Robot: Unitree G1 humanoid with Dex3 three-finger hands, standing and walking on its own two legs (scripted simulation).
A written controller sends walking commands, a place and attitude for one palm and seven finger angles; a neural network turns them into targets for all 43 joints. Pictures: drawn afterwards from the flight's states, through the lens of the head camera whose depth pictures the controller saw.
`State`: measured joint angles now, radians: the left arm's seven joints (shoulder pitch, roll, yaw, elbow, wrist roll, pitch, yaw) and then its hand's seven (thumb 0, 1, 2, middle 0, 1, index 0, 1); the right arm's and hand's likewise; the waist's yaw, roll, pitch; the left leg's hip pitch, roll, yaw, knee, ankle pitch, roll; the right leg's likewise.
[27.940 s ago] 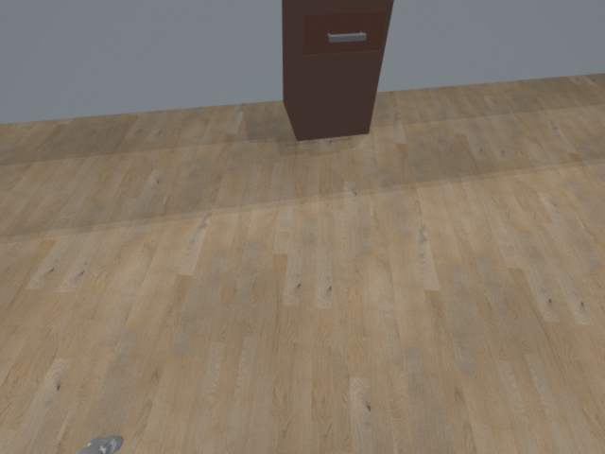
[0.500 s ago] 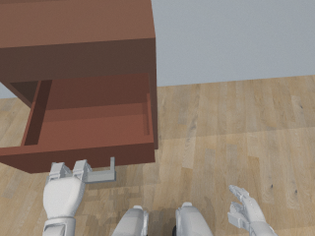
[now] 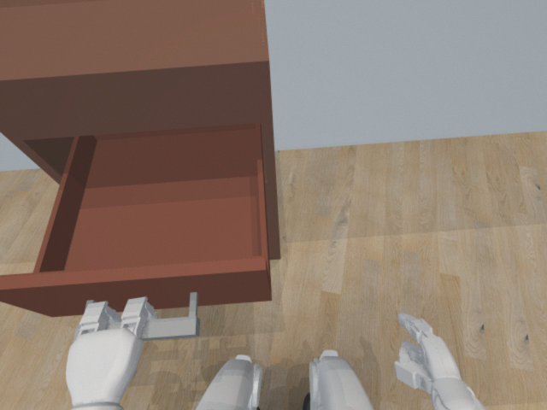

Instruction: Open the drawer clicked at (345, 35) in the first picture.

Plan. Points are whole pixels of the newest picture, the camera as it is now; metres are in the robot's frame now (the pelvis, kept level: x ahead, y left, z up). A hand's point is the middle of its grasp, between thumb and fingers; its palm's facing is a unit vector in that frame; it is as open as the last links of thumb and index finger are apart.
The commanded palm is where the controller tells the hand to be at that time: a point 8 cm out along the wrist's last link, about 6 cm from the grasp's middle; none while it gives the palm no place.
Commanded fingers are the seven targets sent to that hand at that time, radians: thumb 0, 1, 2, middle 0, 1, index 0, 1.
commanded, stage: pull the drawer open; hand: left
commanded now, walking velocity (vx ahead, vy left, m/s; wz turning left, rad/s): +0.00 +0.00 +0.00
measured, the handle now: (140, 316) +0.25 +0.23 -0.06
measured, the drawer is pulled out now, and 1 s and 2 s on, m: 0.25 0.28 0.28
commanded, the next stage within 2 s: open the thumb to release the handle in 0.78 s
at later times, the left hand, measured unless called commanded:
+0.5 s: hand (123, 378) +0.17 +0.23 -0.07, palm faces -0.15 -0.09 -0.98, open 6.3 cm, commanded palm +0.12 +0.24 -0.02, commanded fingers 0.00 0.90 0.90 -0.40 -1.35 -0.40 -1.35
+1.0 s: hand (121, 381) +0.16 +0.24 -0.07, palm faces -0.12 -0.08 -0.99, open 6.3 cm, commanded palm +0.14 +0.24 -0.02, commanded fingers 0.00 0.41 0.69 -0.37 -1.30 -0.37 -1.30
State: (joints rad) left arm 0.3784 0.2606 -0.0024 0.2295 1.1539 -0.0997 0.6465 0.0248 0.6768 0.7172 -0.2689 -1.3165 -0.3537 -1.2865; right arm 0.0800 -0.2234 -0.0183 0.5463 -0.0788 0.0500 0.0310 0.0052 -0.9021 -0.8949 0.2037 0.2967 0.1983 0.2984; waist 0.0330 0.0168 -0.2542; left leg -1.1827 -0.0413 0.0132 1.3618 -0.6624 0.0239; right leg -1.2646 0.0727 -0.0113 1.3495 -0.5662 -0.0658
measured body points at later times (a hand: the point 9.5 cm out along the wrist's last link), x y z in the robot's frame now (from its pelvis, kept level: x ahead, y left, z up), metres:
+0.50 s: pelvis +0.00 +0.00 -0.01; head +0.11 -0.03 +0.43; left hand +0.17 +0.23 -0.01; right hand +0.22 -0.22 -0.13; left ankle -0.02 +0.11 -0.60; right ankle +0.03 -0.08 -0.60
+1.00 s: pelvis -0.01 +0.00 -0.01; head +0.12 -0.02 +0.42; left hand +0.16 +0.24 -0.02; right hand +0.22 -0.22 -0.14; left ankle -0.02 +0.11 -0.60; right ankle +0.03 -0.08 -0.60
